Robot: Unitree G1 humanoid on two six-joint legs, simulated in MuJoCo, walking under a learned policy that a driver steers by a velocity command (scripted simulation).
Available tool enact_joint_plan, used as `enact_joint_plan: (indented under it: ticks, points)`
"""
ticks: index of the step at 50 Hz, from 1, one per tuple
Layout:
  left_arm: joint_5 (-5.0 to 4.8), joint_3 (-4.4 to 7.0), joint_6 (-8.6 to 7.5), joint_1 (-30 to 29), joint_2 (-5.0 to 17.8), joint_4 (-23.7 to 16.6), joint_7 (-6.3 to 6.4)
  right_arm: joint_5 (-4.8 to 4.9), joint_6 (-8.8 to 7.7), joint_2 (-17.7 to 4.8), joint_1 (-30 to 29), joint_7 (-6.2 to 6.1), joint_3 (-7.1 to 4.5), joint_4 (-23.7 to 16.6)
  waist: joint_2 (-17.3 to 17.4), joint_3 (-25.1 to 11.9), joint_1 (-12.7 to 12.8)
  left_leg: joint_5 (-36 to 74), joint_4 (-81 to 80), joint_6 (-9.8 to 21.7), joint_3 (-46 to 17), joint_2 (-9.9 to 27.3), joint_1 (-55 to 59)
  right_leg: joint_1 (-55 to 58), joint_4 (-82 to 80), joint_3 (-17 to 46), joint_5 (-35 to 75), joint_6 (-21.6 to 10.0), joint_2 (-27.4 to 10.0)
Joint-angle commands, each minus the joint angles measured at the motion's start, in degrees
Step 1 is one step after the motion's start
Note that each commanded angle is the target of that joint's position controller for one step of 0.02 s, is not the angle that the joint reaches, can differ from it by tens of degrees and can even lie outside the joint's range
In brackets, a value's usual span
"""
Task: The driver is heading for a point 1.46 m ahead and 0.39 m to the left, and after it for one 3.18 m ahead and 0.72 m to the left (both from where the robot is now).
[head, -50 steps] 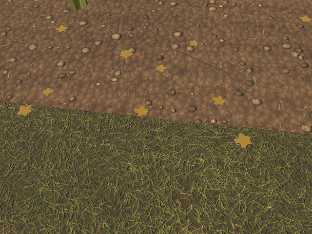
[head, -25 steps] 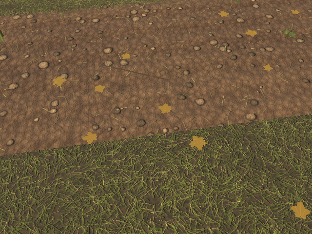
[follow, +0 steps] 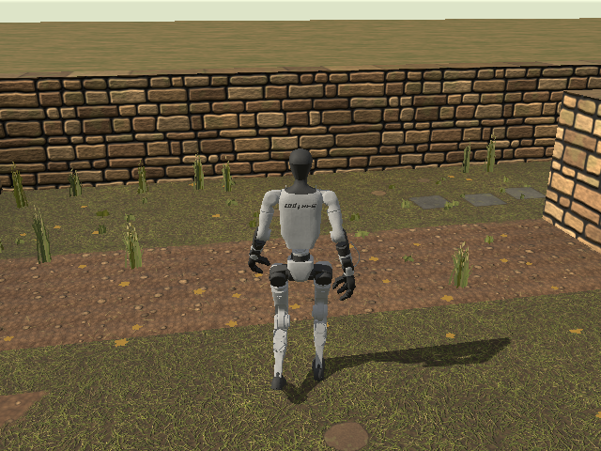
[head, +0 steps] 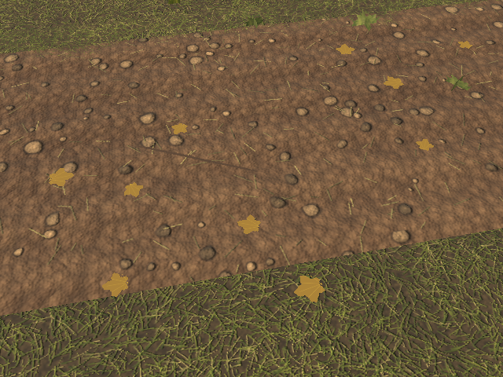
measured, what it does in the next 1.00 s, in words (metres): goes down: left foot 0.19 m lower, then right foot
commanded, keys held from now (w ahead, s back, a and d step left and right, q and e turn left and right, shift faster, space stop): w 0.50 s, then no key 0.38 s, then q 0.12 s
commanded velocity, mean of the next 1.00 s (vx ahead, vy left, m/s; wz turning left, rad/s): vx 0.35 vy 0.00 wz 0.00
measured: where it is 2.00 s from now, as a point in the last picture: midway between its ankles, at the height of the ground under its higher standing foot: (235, 314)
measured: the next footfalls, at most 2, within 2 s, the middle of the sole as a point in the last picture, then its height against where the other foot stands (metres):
left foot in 0.38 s outside the picture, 0.19 m lower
right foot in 0.76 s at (291, 350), level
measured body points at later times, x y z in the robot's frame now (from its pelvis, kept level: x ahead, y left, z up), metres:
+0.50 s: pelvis +0.31 +0.05 -0.17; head +0.33 +0.06 +0.28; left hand +0.30 +0.30 -0.32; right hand +0.40 -0.19 -0.31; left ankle +0.35 +0.13 -0.90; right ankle +0.21 -0.11 -0.64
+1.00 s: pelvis +0.49 +0.00 -0.17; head +0.52 -0.01 +0.28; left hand +0.64 +0.24 -0.28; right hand +0.56 -0.26 -0.31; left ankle +0.49 +0.16 -0.88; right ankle +0.58 -0.09 -0.90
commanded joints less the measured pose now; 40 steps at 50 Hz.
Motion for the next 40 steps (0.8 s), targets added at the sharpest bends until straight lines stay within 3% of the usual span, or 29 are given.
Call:
enact_joint_plan:
  ticks: [1, 3, 4, 6, 7, 8, 9, 12, 13, 14, 16, 17, 18, 19, 20, 21, 22, 23, 24, 25, 26, 27, 28, 30, 33, 36, 38, 39, 40]
  points:
    - [-0.83, 0.78, -1.97, 19.0, 4.8, 6.5, -0.43, 1.85, -0.24, -5.0, -14.9, -0.68, -1.46, -12.4, -2.5, 4.7, 6.5, 3.0, 20.0, 0.1, -8.3, 2.3, -44.7, 24.0, -18.5, 37.3, 13.5, -19.8, -22.4]
    - [-0.20, -2.35, -0.77, 8.4, -1.5, 4.7, -0.68, -0.53, 2.35, -3.3, -10.8, -2.75, -0.55, -11.1, 1.1, 4.0, -0.7, 10.8, 8.4, 0.0, -7.6, 7.0, -33.9, 2.8, -20.8, 28.3, 10.5, -17.7, -19.5]
    - [-0.70, -2.42, -0.36, 5.6, -0.9, 4.2, -0.55, -1.68, 3.71, -0.1, -10.4, -3.21, 0.33, -11.2, -1.7, 4.6, -2.8, 10.3, 2.2, -0.8, -5.9, 8.2, -29.5, -4.0, -22.3, 23.9, 7.5, -16.0, -17.0]
    - [-0.20, -1.67, -1.01, 6.6, 1.2, 4.9, 1.14, -3.14, 4.62, 2.2, -6.6, -2.78, 1.64, -11.4, -3.9, 1.0, -3.1, 24.4, -0.1, -1.2, -0.1, 6.5, -17.4, -13.3, -18.8, 13.9, 2.5, -11.9, -9.5]
    - [1.07, -2.97, -2.50, 4.5, -1.7, 2.9, 3.12, -3.60, 3.69, 0.7, -7.8, -1.91, 1.56, -11.2, -1.0, 0.0, -1.9, 47.1, -12.4, -0.9, -3.0, 8.3, -19.8, -10.8, -13.6, 9.2, 3.2, -8.4, -5.5]
    - [1.69, -2.49, -3.22, 5.4, 1.0, 2.6, 4.16, -1.67, 3.02, 0.1, -8.6, -1.67, 1.22, -11.1, 1.0, -1.8, 0.0, 64.3, -22.8, -1.4, 0.4, 7.1, -11.7, -15.3, -8.4, 3.4, -1.2, -5.9, -1.6]
    - [1.55, -2.34, -2.98, 8.9, 3.5, 3.7, 4.09, -0.17, 3.38, 0.0, -10.4, -1.45, 0.99, -12.0, -1.6, -0.3, 0.8, 66.4, -24.5, -2.6, 4.9, 5.0, -4.4, -21.0, -9.1, 2.3, -6.9, -5.9, -0.7]
    - [0.01, -3.26, -2.68, 21.3, 3.2, 8.3, 1.73, -0.61, 5.25, -4.9, -20.9, -1.71, 0.02, -16.6, -2.3, 6.7, 4.1, 54.0, -30.0, -3.5, 2.9, 7.2, -11.7, -11.7, -4.4, 12.6, -13.4, -8.6, -8.4]
    - [-10.30, -0.14, 0.07, 18.4, 7.4, 8.4, 4.38, 10.73, 3.71, -4.8, -29.5, -2.51, -1.49, -18.7, -1.0, 5.9, 6.4, 50.7, -37.5, -3.5, 1.1, 4.2, -19.4, -3.4, -0.4, 14.9, -0.6, -8.2, -8.0]
    - [-9.88, -0.19, 2.02, 20.8, 8.0, 9.1, 5.77, 11.73, 2.80, -3.8, -30.0, -2.21, -0.82, -18.6, 0.7, 4.7, 8.0, 54.0, -43.2, -3.4, -0.9, 6.1, -22.9, 6.2, 4.5, 15.7, 3.3, -7.3, -9.3]
    - [-7.79, 0.29, 4.80, 24.4, 5.4, 11.6, 6.65, 9.39, 2.29, -1.7, -27.1, -1.09, -0.80, -16.1, -1.4, 3.4, 8.8, 58.8, -51.3, -2.3, -2.1, 9.1, -22.2, 13.9, 13.1, 14.7, 8.0, -6.3, -9.4]
    - [-6.93, 0.36, 5.50, 23.2, 4.0, 11.7, 6.33, 8.29, 2.44, -2.2, -21.0, -0.85, -1.69, -13.5, -1.3, 1.8, 6.2, 59.5, -53.1, -1.7, 0.5, 8.2, -15.9, 13.0, 20.5, 13.1, 12.9, -5.8, -8.1]
    - [-6.13, 0.50, 5.44, 20.4, 3.6, 11.9, 5.84, 7.62, 3.11, -3.4, -4.9, -1.42, -3.07, -8.0, -2.3, -3.0, -1.4, 62.1, -52.4, 0.6, 2.2, 9.5, 2.0, 4.2, 33.4, 12.5, 11.1, -5.3, -6.7]
    - [-5.93, 0.42, 4.29, 20.3, 1.3, 12.6, 4.18, 6.68, 3.77, -5.9, 8.7, -2.01, -4.55, -3.2, 7.1, -8.8, -7.5, 68.2, -47.0, 3.9, 0.8, 11.9, 22.2, -9.7, 57.0, 6.3, -4.3, -1.8, 0.4]
    - [-7.36, -0.56, 3.32, 26.9, -2.2, 11.6, 2.83, 5.89, 3.66, -7.4, 10.7, -2.21, -4.29, -2.2, 14.5, -16.4, -5.4, 74.1, -22.5, 6.1, -3.9, 17.3, 44.1, -32.8, 78.1, 9.4, -29.7, 0.0, 2.9]
    - [-8.66, -0.53, 1.25, 25.0, 1.4, 8.6, 2.38, 6.88, 4.53, -9.6, 10.8, -2.90, -5.34, -2.5, 16.6, -21.6, -7.2, 65.1, -22.2, 10.6, -12.5, 21.7, 45.9, -41.9, 81.5, 13.5, -26.0, 0.1, 0.5]
    - [-8.78, 0.08, 0.46, 20.1, 3.8, 6.6, 2.77, 6.85, 5.04, -8.5, 9.2, -3.18, -5.13, -3.6, 9.4, -20.9, -7.6, 46.6, -30.4, 13.6, -16.7, 23.4, 41.1, -46.0, 76.2, 13.0, -19.0, 0.9, -1.3]
    - [-10.56, -0.85, 0.24, 13.4, 1.8, 2.0, 4.06, 7.06, 5.24, -14.2, 3.7, -4.39, -6.92, -1.4, 9.6, -18.7, -3.5, 8.4, -43.9, 17.6, -33.1, 28.8, 32.9, -50.0, 72.5, 6.9, -9.2, 2.2, -4.4]
    - [-10.37, -0.38, 0.81, 7.8, 2.5, 2.1, 5.47, 5.59, 4.06, -8.3, -3.0, -5.32, -5.12, -4.3, 1.2, -12.9, -2.9, 6.0, -48.4, 17.1, -37.3, 31.0, 22.8, -50.5, 69.9, 8.6, -1.1, 2.8, -6.3]
    - [-9.03, 0.13, 1.97, 5.6, 4.4, 1.6, 5.99, 5.31, 2.57, -5.3, -7.5, -5.08, -3.78, -4.2, -1.2, -6.4, 0.3, 8.8, -48.7, 14.5, -35.8, 29.5, 10.9, -46.9, 59.7, 10.5, 4.9, 2.1, -8.1]
    - [-7.07, 0.30, 2.91, 5.0, 3.2, 2.3, 5.86, 5.21, 1.56, -2.6, -13.9, -4.53, -2.32, -5.1, -3.6, 0.6, 3.9, 22.7, -48.2, 12.0, -26.5, 24.6, -4.7, -39.7, 50.9, 10.1, 8.1, 3.7, -9.6]
    - [-5.57, 0.36, 3.32, 6.7, 1.7, 2.4, 5.68, 5.32, 1.81, -3.5, -17.1, -4.52, -2.37, -5.6, -1.6, 3.3, 6.0, 28.0, -49.9, 9.2, -14.7, 17.5, -15.6, -29.1, 35.5, 8.8, 10.5, 4.5, -9.7]
    - [-4.44, 0.67, 2.95, 6.7, 1.4, 2.1, 5.68, 4.18, 1.33, -4.4, -16.6, -5.05, -2.44, -5.6, 2.1, 2.3, 5.3, 36.9, -51.5, 8.0, -7.0, 12.2, -21.7, -18.8, 24.8, 6.3, 16.0, 5.6, -8.1]
    - [-4.23, 0.33, 1.84, 3.4, 0.0, 1.4, 4.88, 5.05, 1.08, -5.7, -13.5, -6.34, -2.90, -4.5, 4.7, -1.3, 3.3, 47.4, -50.9, 7.2, -0.4, 8.5, -22.0, -5.4, 6.7, 4.2, 28.1, 6.4, -5.8]
    - [-5.53, 0.07, 2.48, -2.5, 0.0, -0.1, 3.60, 7.00, 1.98, -7.1, -9.3, -7.03, -3.81, -2.3, 3.8, -3.8, 0.7, 51.1, -49.8, 7.0, -2.7, 12.5, -6.6, -6.0, -6.9, 5.0, 30.9, 5.2, -3.7]
    - [-4.74, 0.59, 2.83, -6.2, 1.9, -1.4, 2.72, 7.56, 3.39, -6.2, -6.4, -6.91, -4.36, -0.6, 2.7, -4.3, -0.8, 50.3, -44.2, 4.9, -4.2, 13.6, 2.4, -5.6, -14.2, 4.8, 29.4, 1.8, -2.6]
    - [-3.70, 1.84, 2.80, -1.7, 4.9, 0.5, 2.59, 6.85, 3.93, -5.6, -4.9, -6.59, -4.53, -0.3, 0.0, -7.9, 0.7, 46.9, -36.3, 2.0, -2.2, 8.9, 3.0, 5.3, -18.9, 4.7, 41.2, -0.7, -2.3]
    - [-2.91, 2.62, 2.79, 2.7, 8.4, 1.7, 2.68, 5.73, 3.59, -3.3, -0.9, -6.38, -4.03, -0.1, -5.3, -13.6, -0.1, 35.8, -27.2, -0.9, -0.1, 4.5, -6.2, 21.4, -13.3, 10.3, 66.1, -4.7, -9.1]
    - [-3.77, 2.11, 3.43, 7.1, 6.1, 3.1, 2.45, 5.42, 3.34, 1.1, 4.4, -5.87, -2.11, 1.3, -12.4, -22.9, 1.0, 10.4, -14.5, -4.1, 0.3, 1.7, -15.9, 35.6, -12.4, 20.0, 69.3, -13.2, -19.5]
Keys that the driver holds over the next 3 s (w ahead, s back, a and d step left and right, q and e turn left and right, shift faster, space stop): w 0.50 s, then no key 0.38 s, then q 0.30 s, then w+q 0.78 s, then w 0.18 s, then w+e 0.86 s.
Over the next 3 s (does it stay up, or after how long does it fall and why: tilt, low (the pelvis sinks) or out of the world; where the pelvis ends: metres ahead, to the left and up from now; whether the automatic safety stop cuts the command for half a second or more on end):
stays up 1.30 0.43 -0.17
